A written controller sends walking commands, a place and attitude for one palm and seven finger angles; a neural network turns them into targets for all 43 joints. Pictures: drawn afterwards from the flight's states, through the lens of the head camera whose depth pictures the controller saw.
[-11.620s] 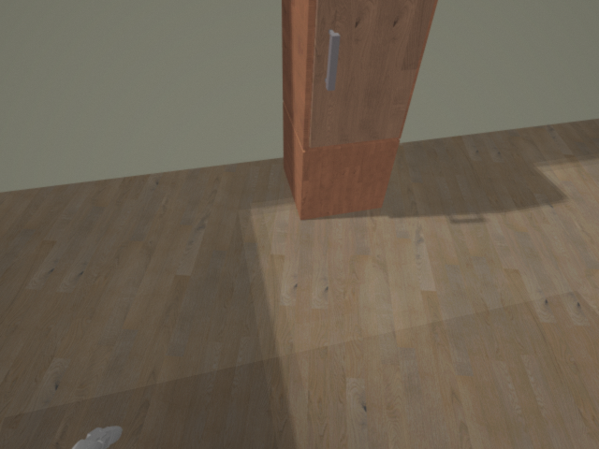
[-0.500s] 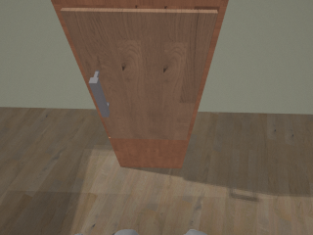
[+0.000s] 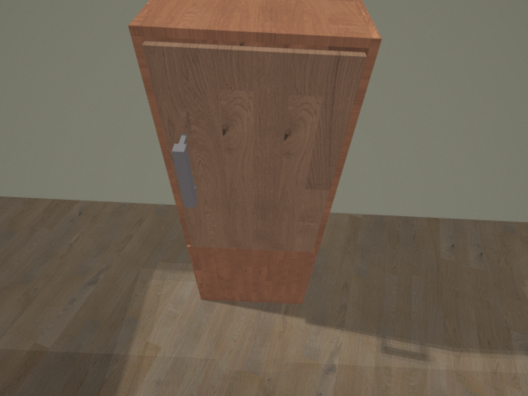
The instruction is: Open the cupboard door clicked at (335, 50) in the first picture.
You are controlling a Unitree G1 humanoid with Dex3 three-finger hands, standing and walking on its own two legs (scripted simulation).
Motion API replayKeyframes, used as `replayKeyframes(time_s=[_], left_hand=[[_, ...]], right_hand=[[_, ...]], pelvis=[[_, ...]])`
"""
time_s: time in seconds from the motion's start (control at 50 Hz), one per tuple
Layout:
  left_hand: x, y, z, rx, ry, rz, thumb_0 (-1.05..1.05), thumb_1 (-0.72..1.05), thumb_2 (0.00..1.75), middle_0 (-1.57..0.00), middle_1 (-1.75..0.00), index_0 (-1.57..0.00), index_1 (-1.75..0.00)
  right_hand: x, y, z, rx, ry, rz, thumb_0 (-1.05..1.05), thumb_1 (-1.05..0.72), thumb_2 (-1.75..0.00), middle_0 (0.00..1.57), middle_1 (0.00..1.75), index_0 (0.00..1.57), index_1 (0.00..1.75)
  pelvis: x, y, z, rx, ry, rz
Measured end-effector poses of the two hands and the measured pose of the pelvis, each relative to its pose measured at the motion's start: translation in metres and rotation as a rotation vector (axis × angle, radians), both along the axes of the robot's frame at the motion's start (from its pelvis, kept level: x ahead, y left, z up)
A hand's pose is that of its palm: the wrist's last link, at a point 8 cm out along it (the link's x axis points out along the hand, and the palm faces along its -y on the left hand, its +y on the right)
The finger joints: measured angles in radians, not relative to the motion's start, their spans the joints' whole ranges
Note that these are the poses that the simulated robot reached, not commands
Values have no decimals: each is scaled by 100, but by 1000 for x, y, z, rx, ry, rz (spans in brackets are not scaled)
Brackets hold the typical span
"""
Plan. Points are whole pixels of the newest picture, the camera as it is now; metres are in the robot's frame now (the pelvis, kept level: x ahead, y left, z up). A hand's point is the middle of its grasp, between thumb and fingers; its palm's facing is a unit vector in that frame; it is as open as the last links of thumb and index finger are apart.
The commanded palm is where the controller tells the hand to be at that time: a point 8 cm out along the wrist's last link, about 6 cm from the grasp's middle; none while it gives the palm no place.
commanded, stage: look again from close up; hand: left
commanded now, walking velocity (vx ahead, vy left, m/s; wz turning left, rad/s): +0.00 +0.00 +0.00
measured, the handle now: (187, 171) +0.55 +0.19 -0.01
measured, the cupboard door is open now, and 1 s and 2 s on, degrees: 0 0 0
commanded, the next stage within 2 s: raise the hand with hooked fingers in 0.52 s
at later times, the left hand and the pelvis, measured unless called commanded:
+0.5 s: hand out of the picture +0.03 +0.16 -0.17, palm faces +0.01 -0.98 -0.22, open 7.4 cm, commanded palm none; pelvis +0.02 -0.01 +0.00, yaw +0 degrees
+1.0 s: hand (170, 362) +0.18 +0.15 -0.05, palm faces -0.04 -1.00 +0.03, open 8.3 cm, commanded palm +0.15 +0.23 -0.05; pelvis -0.02 -0.02 -0.06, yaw +1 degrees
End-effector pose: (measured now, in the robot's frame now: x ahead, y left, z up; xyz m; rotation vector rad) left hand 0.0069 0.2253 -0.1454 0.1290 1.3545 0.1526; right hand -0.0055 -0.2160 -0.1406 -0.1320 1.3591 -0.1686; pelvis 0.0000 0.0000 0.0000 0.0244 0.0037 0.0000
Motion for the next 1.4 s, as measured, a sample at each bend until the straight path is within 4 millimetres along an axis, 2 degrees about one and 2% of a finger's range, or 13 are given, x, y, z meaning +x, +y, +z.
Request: replayKeyframes(time_s=[0.16, 0.42, 0.64, 0.68, 0.8, 0.86, 0.94, 1.0, 1.06, 1.14, 1.24, 1.32, 1.4], left_hand=[[-17, -20, 1, 9, 46, -35, 1, 91, 90, -20, -30, -20, -30], [17, -15, 7, 43, -26, -24, 1, 91, 90, -20, -30, -20, -30], [24, -17, 5, 35, -9, -27, 1, 91, 90, -20, -30, -20, -30], [48, -9, 22, 48, -163, 57, 2, 92, 90, -20, -30, -21, -30], [164, 8, 132, 117, -915, 49, 3, 88, 88, -21, -34, -21, -33], [195, 0, 158, 46, -1197, -26, 2, 82, 86, -21, -37, -21, -37], [186, -18, 139, -125, -1360, -148, 1, 73, 83, -21, -42, -21, -42], [156, -20, 100, -186, -1273, -167, 1, 66, 80, -22, -46, -22, -46], [125, -6, 72, -149, -1185, -93, 1, 59, 77, -23, -50, -23, -50], [107, 17, 85, -5, -1280, -39, 2, 49, 73, -24, -56, -24, -56], [134, 17, 124, -4, -1480, -190, 2, 37, 68, -24, -64, -24, -64], [167, 13, 117, -134, -1346, -292, 1, 28, 64, -24, -70, -24, -70], [177, 26, 107, -175, -1188, -197, 1, 19, 60, -25, -76, -26, -76]], right_hand=[[-12, -6, -13, 46, 45, -18, 0, -91, -90, 20, 29, 20, 30], [11, -6, -13, 49, 24, 7, 1, -92, -90, 20, 29, 20, 30], [31, -20, -6, 10, 16, 15, 0, -91, -90, 19, 29, 20, 30], [44, -26, 1, -25, -80, 15, 1, -92, -90, 20, 29, 20, 30], [115, -47, 21, -102, -476, 54, 1, -91, -90, 20, 29, 20, 30], [150, -54, 34, -120, -636, 90, 1, -91, -90, 20, 29, 20, 30], [186, -58, 49, -136, -787, 167, 1, -91, -90, 20, 29, 20, 30], [203, -57, 52, -152, -853, 222, 1, -90, -90, 20, 29, 20, 30], [212, -50, 46, -155, -878, 262, 1, -90, -90, 20, 29, 20, 30], [207, -33, 24, -128, -852, 296, 1, -90, -90, 19, 29, 20, 30], [174, -8, -13, -52, -758, 291, 1, -90, -90, 20, 29, 20, 30], [135, 0, -28, -15, -659, 209, 1, -90, -90, 20, 30, 21, 30], [101, -7, -23, -38, -584, 122, 1, -90, -90, 20, 30, 21, 30]], pelvis=[[1, -7, -4, -46, -2, 4], [18, -13, -1, -18, -17, -3], [25, -15, 1, -21, -6, -10], [24, -15, 0, -22, -1, -17], [15, -9, -8, -16, 42, 32], [4, -11, -21, -9, 106, 23], [-10, -17, -44, -2, 168, 9], [-19, -19, -61, -6, 197, 13], [-26, -21, -76, -20, 212, 22], [-34, -21, -90, -50, 218, 39], [-46, -19, -97, -82, 220, 52], [-52, -15, -92, -78, 221, 40], [-48, -8, -78, -65, 217, 20]])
